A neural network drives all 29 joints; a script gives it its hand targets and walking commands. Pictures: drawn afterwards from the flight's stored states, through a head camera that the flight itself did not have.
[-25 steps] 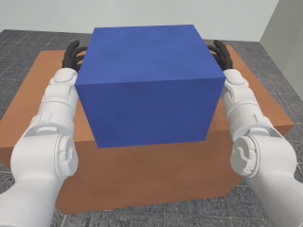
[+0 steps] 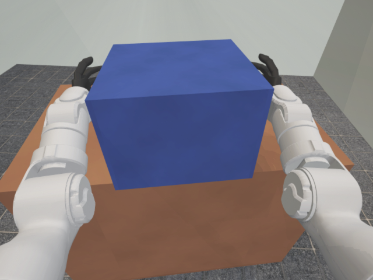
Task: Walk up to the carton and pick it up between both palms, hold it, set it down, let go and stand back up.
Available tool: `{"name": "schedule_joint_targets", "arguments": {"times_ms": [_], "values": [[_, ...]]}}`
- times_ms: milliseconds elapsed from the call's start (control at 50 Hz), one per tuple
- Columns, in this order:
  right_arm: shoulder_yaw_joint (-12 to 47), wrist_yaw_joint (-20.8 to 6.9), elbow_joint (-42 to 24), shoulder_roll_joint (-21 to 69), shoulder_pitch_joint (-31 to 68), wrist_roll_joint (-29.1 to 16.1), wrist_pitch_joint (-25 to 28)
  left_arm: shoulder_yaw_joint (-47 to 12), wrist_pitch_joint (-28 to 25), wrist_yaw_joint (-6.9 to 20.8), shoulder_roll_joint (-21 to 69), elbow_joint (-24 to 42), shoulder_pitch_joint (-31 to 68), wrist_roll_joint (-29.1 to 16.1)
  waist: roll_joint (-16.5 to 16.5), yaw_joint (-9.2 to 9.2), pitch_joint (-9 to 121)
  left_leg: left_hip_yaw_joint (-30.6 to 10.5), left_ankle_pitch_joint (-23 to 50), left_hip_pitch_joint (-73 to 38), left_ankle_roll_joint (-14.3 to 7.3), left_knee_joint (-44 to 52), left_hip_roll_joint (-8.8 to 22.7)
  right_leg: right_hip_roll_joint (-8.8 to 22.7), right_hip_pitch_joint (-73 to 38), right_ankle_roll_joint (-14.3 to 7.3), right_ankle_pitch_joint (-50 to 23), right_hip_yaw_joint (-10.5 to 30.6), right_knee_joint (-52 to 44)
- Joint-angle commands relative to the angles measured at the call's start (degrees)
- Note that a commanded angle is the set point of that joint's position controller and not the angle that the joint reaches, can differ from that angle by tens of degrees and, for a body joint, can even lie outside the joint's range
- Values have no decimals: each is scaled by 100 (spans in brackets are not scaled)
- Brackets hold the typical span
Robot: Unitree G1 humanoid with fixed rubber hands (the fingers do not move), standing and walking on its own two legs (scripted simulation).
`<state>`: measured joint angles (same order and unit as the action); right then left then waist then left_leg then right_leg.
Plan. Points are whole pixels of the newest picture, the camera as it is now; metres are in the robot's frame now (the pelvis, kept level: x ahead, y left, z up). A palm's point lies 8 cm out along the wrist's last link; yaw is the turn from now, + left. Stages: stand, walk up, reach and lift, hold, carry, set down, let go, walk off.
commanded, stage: reach and lift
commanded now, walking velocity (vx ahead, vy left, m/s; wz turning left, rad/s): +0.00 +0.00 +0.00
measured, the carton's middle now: (178, 107) +0.44 +0.01 +0.19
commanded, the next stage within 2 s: hold in 1.00 s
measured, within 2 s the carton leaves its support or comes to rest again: neither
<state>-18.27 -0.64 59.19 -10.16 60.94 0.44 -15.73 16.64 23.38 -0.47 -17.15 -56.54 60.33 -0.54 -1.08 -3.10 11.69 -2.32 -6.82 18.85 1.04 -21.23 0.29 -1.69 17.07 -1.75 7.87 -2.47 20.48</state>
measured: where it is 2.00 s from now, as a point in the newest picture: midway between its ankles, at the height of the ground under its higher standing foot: outside the picture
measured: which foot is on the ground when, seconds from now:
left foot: down 0.00-1.00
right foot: down 0.00-1.00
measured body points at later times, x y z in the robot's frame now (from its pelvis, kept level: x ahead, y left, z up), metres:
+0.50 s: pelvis +0.00 +0.00 +0.00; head -0.05 +0.02 +0.45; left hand +0.43 +0.21 +0.26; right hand +0.42 -0.18 +0.26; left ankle +0.04 +0.13 -0.74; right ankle +0.03 -0.10 -0.74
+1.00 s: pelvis +0.00 +0.00 +0.00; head -0.06 +0.02 +0.45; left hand +0.41 +0.22 +0.27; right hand +0.41 -0.17 +0.28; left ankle +0.04 +0.13 -0.74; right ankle +0.03 -0.10 -0.74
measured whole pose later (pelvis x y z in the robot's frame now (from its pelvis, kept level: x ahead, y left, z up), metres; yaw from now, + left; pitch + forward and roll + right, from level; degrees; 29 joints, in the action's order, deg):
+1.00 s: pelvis +0.00 +0.00 +0.00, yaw +0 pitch +2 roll +0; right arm -13.1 2.4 50.3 -11.0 60.9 -7.5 -27.0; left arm 16.5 37.8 0.1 -17.2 -38.5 55.2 0.2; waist -1.1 -3.1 12.1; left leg -2.3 -7.0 16.5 1.0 -21.2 0.3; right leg -1.7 14.4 -1.8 7.9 -2.5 19.9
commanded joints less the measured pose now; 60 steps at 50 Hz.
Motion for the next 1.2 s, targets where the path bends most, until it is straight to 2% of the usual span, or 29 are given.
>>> {"name": "schedule_joint_targets", "arguments": {"times_ms": [0, 40, 120, 160, 220, 300, 340, 420, 480, 520, 560, 600, 620, 640, 660, 700, 720, 800, 840, 860, 900, 920, 940, 960, 980, 1020, 1080, 1120, 1180], "values": [[1877, -436, -1795, 3373, 4757, -1163, 135, -1333, -240, 910, 3156, 1921, 4582, -309, 284, 39, 2960, 268, 333, -1288, -102, 456, -369, 45, -2119, 319, -1046, 241, -292], [1758, -423, -1179, 3127, 4171, -1142, -108, -1148, -64, 914, 3103, 1705, 4106, -135, 289, -90, 2475, 253, 25, -1285, -66, 566, -357, 73, -2029, 320, -864, 264, -321], [1665, -367, -1120, 3015, 3937, -1187, -286, -928, 169, 1015, 2980, 1622, 3746, 53, 241, -140, 1995, 286, -85, -1222, -93, 611, -330, 37, -1997, 299, -641, 322, -395], [2149, -321, -1893, 3207, 4340, -1334, -247, -899, 142, 1053, 2747, 1984, 3906, -19, 17, 124, 2430, 338, 131, -942, -222, 547, -428, 56, -2468, 389, -1087, 361, -276], [2193, -301, -1991, 3164, 4327, -1555, -283, -1277, 189, 991, 3111, 2488, 4009, -236, 313, -27, 2792, 239, 520, -1187, -66, 480, -383, 61, -2514, 340, -1495, 341, -192], [1987, -269, -1593, 2960, 3751, -1384, -480, -1078, 363, 1081, 2945, 2341, 3760, -31, 156, -162, 2326, 245, 147, -1130, -70, 558, -364, 40, -2381, 293, -996, 344, -334], [1969, -279, -1701, 2927, 3886, -1478, -461, -1322, 431, 1069, 3092, 2606, 3823, -133, 388, -251, 2270, 238, 248, -1241, 13, 530, -324, 6, -2240, 254, -988, 296, -297], [2147, -259, -1774, 2915, 3985, -1549, -608, -1078, 578, 1058, 2999, 2604, 3803, -57, 216, -80, 2178, 261, 330, -1110, -63, 517, -351, 44, -2276, 301, -1018, 357, -326], [2137, -234, -1842, 2911, 3917, -1506, -662, -1149, 579, 1108, 2964, 2571, 3648, -172, 96, -193, 2259, 262, 118, -1090, -77, 515, -343, 52, -2304, 295, -964, 427, -390], [2343, -250, -2088, 3026, 4113, -1721, -651, -1201, 649, 1062, 3062, 2918, 3766, -145, 243, -28, 2495, 279, 413, -1187, -32, 507, -367, 19, -2429, 304, -1113, 350, -330], [2324, -266, -2160, 2886, 3953, -1791, -665, -1440, 680, 1046, 3245, 3222, 3926, -214, 534, -135, 2682, 181, 633, -1332, 81, 456, -315, -19, -2398, 215, -1271, 346, -262], [2307, -246, -2071, 2923, 3873, -1767, -739, -1268, 740, 1082, 3126, 3118, 3787, -233, 258, -154, 2256, 210, 428, -1198, -9, 460, -316, -5, -2335, 225, -1165, 418, -321], [2312, -245, -2053, 2857, 3766, -1813, -766, -1417, 758, 1064, 3217, 3351, 3828, -284, 413, -211, 2456, 196, 562, -1300, 31, 456, -289, -28, -2329, 198, -1257, 397, -286], [2274, -260, -1893, 2811, 3982, -1826, -823, -1216, 820, 1094, 3096, 2865, 3766, -178, 307, -119, 2047, 208, 88, -1092, -51, 542, -285, -11, -2150, 200, -698, 437, -409], [2152, -276, -1736, 2726, 3786, -1679, -858, -1246, 847, 1076, 3017, 2818, 3830, -121, 422, -226, 1980, 198, -129, -1072, -21, 593, -306, 39, -2001, 195, -534, 416, -396], [2191, -294, -2051, 2718, 3893, -1778, -837, -1346, 936, 1074, 3211, 3071, 3591, -213, 363, -216, 2024, 164, 219, -1129, -39, 552, -222, 2, -2095, 166, -841, 393, -422], [2035, -254, -1853, 2589, 3936, -1658, -908, -1156, 999, 1117, 3002, 2548, 3635, -150, 373, -262, 1736, 214, -209, -972, -66, 594, -270, 47, -2023, 171, -501, 446, -511], [2375, -247, -2491, 2753, 3836, -1966, -921, -1790, 937, 991, 3464, 3651, 3769, -602, 482, -334, 2852, 157, 764, -1436, 115, 374, -245, -44, -2379, 145, -1637, 387, -238], [2370, -247, -2218, 2662, 3975, -1984, -1006, -1521, 969, 1005, 3147, 3291, 3897, -456, 435, -186, 2346, 176, 404, -1224, 19, 436, -267, 10, -2222, 181, -1207, 467, -346], [2152, -269, -1905, 2549, 3920, -1873, -1050, -1463, 1016, 1034, 3183, 2970, 3869, -423, 443, -343, 1977, 151, 135, -1075, 43, 524, -227, -6, -1955, 171, -841, 415, -374], [2329, -207, -2234, 2682, 3878, -1925, -1078, -1281, 1116, 1112, 3104, 3007, 3403, -297, 212, -191, 2086, 226, 221, -968, -66, 534, -257, 6, -2387, 201, -1135, 473, -386], [2134, -208, -1959, 2463, 3866, -1847, -1126, -1284, 1105, 1126, 3143, 2912, 3534, -321, 346, -365, 1781, 176, 75, -950, -13, 599, -239, 18, -2159, 168, -940, 445, -411], [2095, -230, -1808, 2519, 3930, -1806, -1169, -1072, 1118, 1177, 2984, 2718, 3603, -216, 215, -276, 1555, 192, -118, -900, -52, 607, -272, 32, -1989, 164, -597, 446, -447], [2395, -210, -2556, 2647, 3956, -2048, -1073, -1584, 1108, 1139, 3365, 3706, 3614, -464, 328, -328, 2579, 116, 663, -1117, 36, 467, -228, -43, -2543, 116, -1417, 428, -334], [2547, -192, -2626, 2627, 3997, -2189, -1135, -1629, 1141, 1101, 3362, 3749, 3742, -517, 373, -302, 2542, 112, 735, -1222, 27, 426, -226, -65, -2534, 141, -1563, 440, -282], [2327, -246, -2087, 2474, 3994, -2131, -1212, -1543, 1173, 1041, 3224, 3454, 3972, -401, 732, -272, 2052, 113, 30, -1081, 81, 566, -247, -30, -2063, 88, -621, 446, -412], [2503, -224, -2669, 2718, 4124, -2178, -1235, -1595, 1248, 1037, 3299, 3698, 3707, -544, 339, -150, 2577, 193, 449, -1119, -24, 467, -270, -37, -2351, 155, -1129, 474, -363], [2610, -148, -2769, 2576, 3989, -2356, -1312, -1623, 1332, 1053, 3350, 3727, 3584, -552, 374, -315, 2469, 99, 690, -1133, 26, 403, -279, -44, -2510, 163, -1608, 470, -304], [2563, -127, -2565, 2487, 4049, -2305, -1479, -1320, 1443, 1154, 3016, 3404, 3431, -356, 294, -145, 1901, 130, 114, -887, -79, 540, -282, -13, -2237, 127, -791, 568, -534]]}}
